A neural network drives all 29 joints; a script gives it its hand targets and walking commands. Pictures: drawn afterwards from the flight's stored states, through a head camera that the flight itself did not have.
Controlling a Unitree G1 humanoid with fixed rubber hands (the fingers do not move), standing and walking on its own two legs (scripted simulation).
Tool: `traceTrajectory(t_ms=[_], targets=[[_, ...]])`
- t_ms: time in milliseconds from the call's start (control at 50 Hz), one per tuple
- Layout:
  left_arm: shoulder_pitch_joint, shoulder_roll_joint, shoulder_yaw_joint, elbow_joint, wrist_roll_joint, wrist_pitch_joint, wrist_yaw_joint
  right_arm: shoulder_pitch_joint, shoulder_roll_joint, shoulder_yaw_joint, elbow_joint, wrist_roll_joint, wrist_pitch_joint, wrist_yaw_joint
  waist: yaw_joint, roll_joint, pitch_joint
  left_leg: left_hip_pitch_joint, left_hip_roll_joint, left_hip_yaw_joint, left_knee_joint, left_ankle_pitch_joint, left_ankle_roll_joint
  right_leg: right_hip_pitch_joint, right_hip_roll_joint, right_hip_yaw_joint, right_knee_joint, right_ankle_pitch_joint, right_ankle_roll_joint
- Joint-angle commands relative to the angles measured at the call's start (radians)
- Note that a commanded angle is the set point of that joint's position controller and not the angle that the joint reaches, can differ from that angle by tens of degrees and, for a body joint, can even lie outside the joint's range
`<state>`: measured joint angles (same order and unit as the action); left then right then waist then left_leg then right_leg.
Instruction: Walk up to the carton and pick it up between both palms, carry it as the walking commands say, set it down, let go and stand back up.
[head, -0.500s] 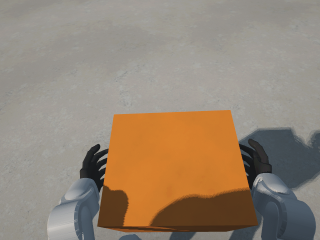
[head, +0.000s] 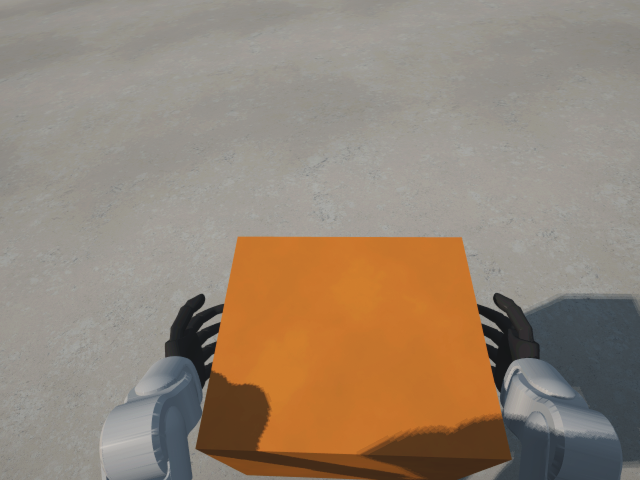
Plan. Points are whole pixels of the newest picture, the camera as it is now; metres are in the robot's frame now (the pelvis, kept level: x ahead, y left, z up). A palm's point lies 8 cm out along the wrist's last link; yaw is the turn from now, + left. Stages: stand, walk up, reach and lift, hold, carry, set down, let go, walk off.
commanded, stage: carry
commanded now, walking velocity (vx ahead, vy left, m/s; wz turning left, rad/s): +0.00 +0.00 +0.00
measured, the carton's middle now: (347, 364) +0.25 +0.00 +0.03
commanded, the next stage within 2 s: none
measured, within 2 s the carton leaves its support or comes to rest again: neither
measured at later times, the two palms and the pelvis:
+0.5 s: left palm (114, 431) +0.14 +0.22 +0.10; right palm (481, 403) +0.17 -0.13 +0.10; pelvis -0.06 +0.03 +0.01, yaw +3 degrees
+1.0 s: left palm out of the picture +0.07 +0.25 +0.05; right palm out of the picture +0.09 -0.10 +0.07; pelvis -0.16 +0.06 +0.00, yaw +2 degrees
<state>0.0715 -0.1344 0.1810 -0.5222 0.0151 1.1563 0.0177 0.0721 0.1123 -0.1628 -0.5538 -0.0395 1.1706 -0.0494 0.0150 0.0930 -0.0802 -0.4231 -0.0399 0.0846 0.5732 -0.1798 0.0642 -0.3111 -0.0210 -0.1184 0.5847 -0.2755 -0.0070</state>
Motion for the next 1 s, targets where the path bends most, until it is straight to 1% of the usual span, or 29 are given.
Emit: traceTrajectory(t_ms=[0, 40, 80, 140, 180, 360, 440, 480, 520, 560, 580, 600, 620, 660, 680, 700, 720, 740, 760, 780, 800, 820, 860, 880, 900, 920, 940, 960, 980], targets=[[-0.453, -0.724, -0.755, -0.11, -0.252, 0.008, -0.091, -0.588, 0.705, 0.823, -0.218, 0.306, 0.0, 0.096, -0.024, -0.319, -0.168, 0.175, 0.109, -0.1, 0.054, -0.12, -0.057, -0.119, -0.305, 0.226, -0.296, -0.193, -0.073], [-0.491, -0.714, -0.758, -0.139, -0.249, 0.017, -0.085, -0.611, 0.724, 0.823, -0.215, 0.32, 0.006, 0.099, -0.034, -0.2, -0.125, 0.192, 0.128, -0.127, -0.048, -0.035, -0.043, -0.175, -0.218, 0.155, -0.27, -0.305, -0.003], [-0.48, -0.687, -0.752, -0.152, -0.23, 0.033, -0.065, -0.604, 0.694, 0.804, -0.194, 0.325, 0.026, 0.103, -0.022, -0.044, -0.138, 0.162, 0.207, -0.233, -0.218, -0.117, -0.031, -0.152, -0.151, 0.121, -0.159, -0.224, 0.029], [-0.504, -0.675, -0.769, -0.187, -0.234, 0.056, -0.046, -0.536, 0.682, 0.76, -0.139, 0.334, 0.051, 0.114, -0.019, 0.051, -0.178, 0.058, 0.278, -0.35, -0.424, -0.441, -0.041, -0.061, -0.064, 0.043, -0.015, -0.207, 0.022], [-0.532, -0.689, -0.788, -0.184, -0.252, 0.064, -0.047, -0.537, 0.688, 0.739, -0.128, 0.331, 0.052, 0.114, -0.01, 0.072, -0.209, 0.027, 0.286, -0.324, -0.499, -0.48, -0.077, 0.014, -0.033, -0.002, 0.053, -0.189, 0.018], [-0.517, -0.737, -0.792, -0.135, -0.297, 0.055, -0.066, -0.585, 0.696, 0.736, -0.186, 0.296, 0.034, 0.1, 0.013, 0.011, -0.233, 0.162, 0.164, -0.104, -0.454, -0.242, -0.207, 0.083, 0.017, -0.089, -0.129, -0.206, -0.005], [-0.495, -0.69, -0.73, -0.052, -0.269, 0.031, -0.075, -0.604, 0.66, 0.711, -0.124, 0.258, 0.016, 0.096, 0.026, -0.108, -0.233, 0.165, 0.08, -0.004, -0.326, -0.142, -0.255, 0.12, -0.007, -0.073, -0.27, -0.261, -0.021], [-0.518, -0.628, -0.64, 0.102, -0.207, -0.015, -0.083, -0.605, 0.596, 0.635, 0.035, 0.197, -0.03, 0.102, 0.002, -0.318, -0.247, 0.301, 0.071, -0.031, 0.015, -0.119, -0.165, -0.091, -0.139, 0.106, -0.322, -0.322, -0.05], [-0.61, -0.731, -0.742, -0.068, -0.273, -0.035, -0.089, -0.628, 0.704, 0.711, -0.094, 0.257, -0.057, 0.104, -0.034, -0.348, -0.205, 0.38, 0.104, -0.077, 0.171, -0.15, -0.089, -0.305, -0.21, 0.116, -0.326, -0.421, -0.037], [-0.678, -0.806, -0.819, -0.17, -0.315, -0.012, -0.089, -0.611, 0.782, 0.725, -0.14, 0.289, -0.047, 0.104, -0.066, -0.186, -0.218, 0.385, 0.133, -0.136, 0.053, -0.152, -0.065, -0.343, -0.146, 0.018, -0.132, -0.376, 0.01], [-0.664, -0.81, -0.825, -0.154, -0.301, 0.003, -0.085, -0.601, 0.767, 0.706, -0.118, 0.28, -0.037, 0.105, -0.057, 0.01, -0.21, 0.249, 0.203, -0.254, -0.178, -0.262, -0.077, -0.261, -0.067, -0.044, 0.093, -0.281, 0.023], [-0.597, -0.784, -0.817, -0.132, -0.275, 0.02, -0.077, -0.609, 0.73, 0.696, -0.113, 0.279, -0.022, 0.109, -0.006, 0.271, -0.226, -0.008, 0.246, -0.332, -0.55, -0.446, -0.175, -0.032, 0.034, -0.106, 0.276, -0.229, 0.016], [-0.554, -0.758, -0.821, -0.114, -0.264, 0.032, -0.069, -0.588, 0.684, 0.673, -0.088, 0.274, -0.006, 0.116, 0.038, 0.373, -0.214, -0.16, 0.251, -0.301, -0.731, -0.569, -0.289, 0.102, 0.084, -0.131, 0.379, -0.219, -0.002], [-0.489, -0.743, -0.819, -0.053, -0.274, 0.033, -0.063, -0.611, 0.651, 0.666, -0.057, 0.259, 0.005, 0.13, 0.113, 0.443, -0.2, -0.426, 0.135, 0.02, -0.772, -0.486, -0.566, 0.431, 0.083, -0.249, 0.312, -0.322, -0.049], [-0.511, -0.69, -0.752, 0.055, -0.244, 0.004, -0.067, -0.649, 0.622, 0.621, 0.062, 0.227, -0.016, 0.135, 0.147, 0.309, -0.182, -0.466, 0.033, 0.164, -0.443, -0.407, -0.66, 0.496, 0.025, -0.257, 0.067, -0.392, -0.118], [-0.609, -0.781, -0.803, -0.079, -0.301, -0.01, -0.071, -0.679, 0.73, 0.71, -0.046, 0.295, -0.021, 0.137, 0.121, -0.307, -0.199, -0.06, -0.115, 0.242, 0.582, -0.224, -0.506, 0.056, -0.147, 0.012, -0.322, -0.359, -0.207], [-0.627, -0.772, -0.764, -0.107, -0.269, -0.012, -0.074, -0.707, 0.777, 0.754, -0.059, 0.308, -0.027, 0.14, 0.01, -0.567, -0.146, 0.152, 0.019, -0.136, 0.881, -0.222, -0.213, -0.399, -0.291, 0.28, -0.411, -0.315, -0.147], [-0.628, -0.691, -0.663, 0.019, -0.208, -0.042, -0.082, -0.715, 0.725, 0.687, 0.065, 0.263, -0.066, 0.136, -0.031, -0.389, -0.15, 0.119, 0.082, -0.148, 0.818, -0.151, -0.119, -0.35, -0.324, 0.296, -0.489, -0.411, -0.109], [-0.576, -0.795, -0.759, -0.138, -0.295, -0.033, -0.083, -0.681, 0.797, 0.769, -0.15, 0.328, -0.068, 0.119, -0.038, -0.394, -0.164, 0.046, 0.103, -0.147, 0.755, -0.172, -0.1, -0.237, -0.344, 0.292, -0.495, -0.462, -0.111], [-0.637, -0.859, -0.8, -0.213, -0.336, -0.032, -0.096, -0.705, 0.833, 0.766, -0.231, 0.324, -0.08, 0.102, -0.049, -0.335, -0.209, 0.019, 0.097, -0.131, 0.548, -0.163, -0.07, -0.096, -0.268, 0.117, -0.373, -0.306, -0.041], [-0.704, -0.876, -0.831, -0.244, -0.347, -0.031, -0.103, -0.715, 0.844, 0.759, -0.234, 0.323, -0.081, 0.1, -0.041, -0.285, -0.243, 0.042, 0.068, -0.085, 0.361, -0.214, -0.054, -0.033, -0.207, 0.043, -0.272, -0.217, -0.024], [-0.677, -0.856, -0.843, -0.212, -0.328, -0.025, -0.103, -0.63, 0.838, 0.735, -0.14, 0.299, -0.068, 0.102, -0.027, -0.216, -0.256, 0.034, 0.053, -0.051, 0.22, -0.262, -0.048, 0.026, -0.193, 0.058, -0.213, -0.14, -0.045], [-0.626, -0.773, -0.807, -0.159, -0.278, -0.021, -0.093, -0.582, 0.754, 0.702, -0.098, 0.271, -0.063, 0.108, -0.026, -0.151, -0.317, 0.233, 0.026, -0.022, -0.086, -0.243, -0.057, -0.042, -0.176, 0.073, -0.148, -0.242, -0.058], [-0.557, -0.65, -0.687, 0.049, -0.179, -0.045, -0.089, -0.574, 0.641, 0.601, 0.08, 0.203, -0.091, 0.115, -0.02, -0.043, -0.32, 0.297, 0.061, -0.084, -0.216, -0.194, -0.067, -0.06, -0.144, 0.063, -0.087, -0.169, -0.044], [-0.506, -0.591, -0.626, 0.164, -0.123, -0.075, -0.088, -0.575, 0.557, 0.545, 0.172, 0.159, -0.124, 0.119, -0.011, 0.083, -0.33, 0.362, 0.223, -0.303, -0.261, -0.093, -0.053, -0.155, -0.109, 0.06, 0.003, -0.092, -0.006], [-0.505, -0.63, -0.676, 0.084, -0.152, -0.092, -0.084, -0.582, 0.581, 0.597, 0.087, 0.193, -0.139, 0.122, -0.004, 0.183, -0.306, 0.335, 0.327, -0.399, -0.265, -0.005, -0.026, -0.212, -0.071, 0.033, 0.058, -0.137, 0.016], [-0.501, -0.622, -0.648, 0.154, -0.141, -0.118, -0.089, -0.572, 0.575, 0.59, 0.165, 0.17, -0.157, 0.135, -0.002, 0.152, -0.283, 0.201, 0.366, -0.448, -0.289, -0.117, 0.047, -0.157, -0.076, 0.072, 0.096, -0.133, 0.008], [-0.632, -0.813, -0.845, -0.172, -0.282, -0.12, -0.099, -0.643, 0.773, 0.767, -0.139, 0.292, -0.157, 0.137, -0.013, 0.121, -0.229, 0.049, 0.335, -0.442, -0.306, -0.242, 0.078, -0.082, -0.087, 0.102, 0.149, -0.097, 0.004], [-0.653, -0.858, -0.871, -0.192, -0.293, -0.103, -0.103, -0.631, 0.827, 0.784, -0.151, 0.304, -0.139, 0.139, -0.015, 0.071, -0.208, 0.002, 0.299, -0.413, -0.331, -0.296, 0.073, -0.064, -0.066, 0.088, 0.183, -0.066, 0.007]])
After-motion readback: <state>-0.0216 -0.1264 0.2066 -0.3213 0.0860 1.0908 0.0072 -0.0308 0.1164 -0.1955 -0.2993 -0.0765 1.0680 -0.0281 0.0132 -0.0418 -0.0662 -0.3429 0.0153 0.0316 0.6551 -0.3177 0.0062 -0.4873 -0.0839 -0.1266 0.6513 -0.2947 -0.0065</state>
